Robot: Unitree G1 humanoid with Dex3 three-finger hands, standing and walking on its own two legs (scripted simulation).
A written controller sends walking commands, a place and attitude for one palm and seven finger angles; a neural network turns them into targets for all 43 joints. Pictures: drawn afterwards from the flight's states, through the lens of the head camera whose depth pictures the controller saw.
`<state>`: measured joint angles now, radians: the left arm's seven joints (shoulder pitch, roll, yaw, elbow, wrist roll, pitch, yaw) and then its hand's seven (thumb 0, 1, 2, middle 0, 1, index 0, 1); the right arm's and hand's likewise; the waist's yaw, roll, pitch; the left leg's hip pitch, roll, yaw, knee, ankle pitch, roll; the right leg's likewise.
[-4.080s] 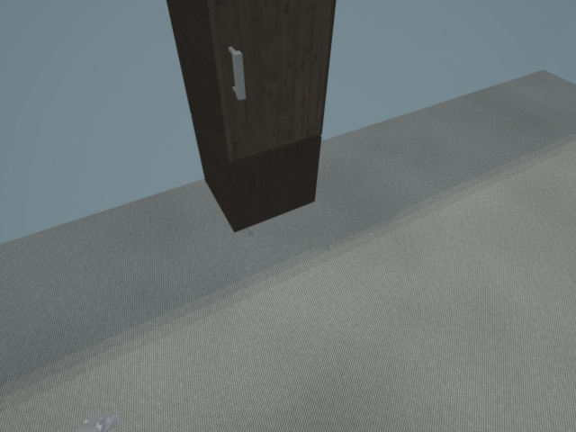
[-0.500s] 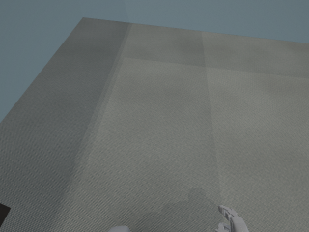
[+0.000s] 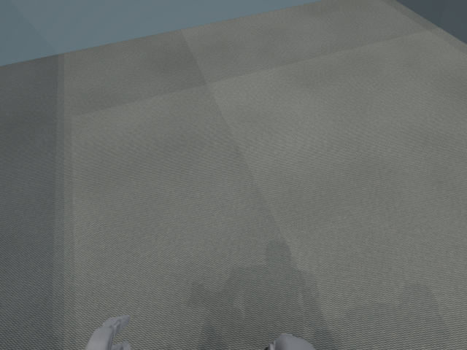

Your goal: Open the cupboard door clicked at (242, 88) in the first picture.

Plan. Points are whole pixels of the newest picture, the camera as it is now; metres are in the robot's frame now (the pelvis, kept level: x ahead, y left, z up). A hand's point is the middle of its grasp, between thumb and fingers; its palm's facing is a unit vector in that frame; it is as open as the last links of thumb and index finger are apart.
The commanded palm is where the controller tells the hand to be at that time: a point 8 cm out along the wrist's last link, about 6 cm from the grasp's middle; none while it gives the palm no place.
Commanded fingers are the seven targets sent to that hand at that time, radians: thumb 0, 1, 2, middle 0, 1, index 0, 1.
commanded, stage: turn to face it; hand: left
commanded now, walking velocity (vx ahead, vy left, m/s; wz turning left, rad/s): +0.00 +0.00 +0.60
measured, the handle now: out of the picture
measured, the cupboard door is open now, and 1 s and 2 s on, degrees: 0 0 0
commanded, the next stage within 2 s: none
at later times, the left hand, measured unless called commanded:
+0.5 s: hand out of the picture +0.04 +0.24 -0.17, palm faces +0.28 -0.94 -0.19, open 7.4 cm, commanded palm none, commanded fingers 0.00 0.90 0.90 -0.20 -0.30 -0.20 -0.30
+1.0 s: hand out of the picture -0.02 +0.18 -0.12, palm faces +0.53 -0.80 -0.27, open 7.4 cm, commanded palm none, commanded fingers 0.00 0.90 0.90 -0.20 -0.30 -0.20 -0.30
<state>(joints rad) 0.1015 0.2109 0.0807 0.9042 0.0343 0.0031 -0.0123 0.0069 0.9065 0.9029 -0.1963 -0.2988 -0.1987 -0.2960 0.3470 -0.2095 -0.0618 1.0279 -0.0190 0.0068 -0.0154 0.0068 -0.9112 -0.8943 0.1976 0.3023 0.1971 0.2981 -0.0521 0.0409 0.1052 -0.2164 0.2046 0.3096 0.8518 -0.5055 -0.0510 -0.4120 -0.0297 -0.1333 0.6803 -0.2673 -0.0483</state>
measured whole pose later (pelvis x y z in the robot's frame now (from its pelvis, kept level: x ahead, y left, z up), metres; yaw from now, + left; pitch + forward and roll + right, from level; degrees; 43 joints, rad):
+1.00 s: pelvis -0.01 -0.04 +0.02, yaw +32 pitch +0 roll +0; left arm 0.19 0.18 0.05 0.88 0.02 0.04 0.02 0.01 0.90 0.90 -0.20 -0.30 -0.20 -0.30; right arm 0.21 -0.26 -0.11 0.93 -0.03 0.07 0.01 0.01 -0.91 -0.89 0.20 0.30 0.20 0.30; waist -0.03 0.06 0.02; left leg -0.52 -0.08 -0.09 0.84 -0.36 -0.03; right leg -0.23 -0.03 -0.06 0.52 -0.30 0.00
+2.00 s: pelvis -0.04 -0.05 +0.02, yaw +68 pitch -1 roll +1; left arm 0.17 0.18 0.03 0.85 0.02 0.03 0.02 0.01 0.90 0.90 -0.20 -0.30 -0.21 -0.30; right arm 0.25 -0.27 -0.10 0.94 -0.03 0.08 0.03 0.01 -0.91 -0.89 0.20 0.30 0.20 0.30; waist -0.05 0.05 0.05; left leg -0.51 -0.05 -0.05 1.11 -0.39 -0.05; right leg -0.21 -0.07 -0.10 0.51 -0.28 0.00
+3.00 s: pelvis -0.06 -0.07 +0.02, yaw +101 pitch -1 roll +1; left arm 0.19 0.18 0.03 0.87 0.02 0.03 0.03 0.01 0.90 0.90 -0.20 -0.30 -0.21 -0.30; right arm 0.27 -0.26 -0.09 0.96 -0.03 0.08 0.02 0.01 -0.91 -0.89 0.20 0.30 0.20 0.30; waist -0.04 0.06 0.04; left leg -0.49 -0.07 -0.07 1.06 -0.40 -0.04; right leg -0.21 -0.04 -0.07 0.50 -0.27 -0.01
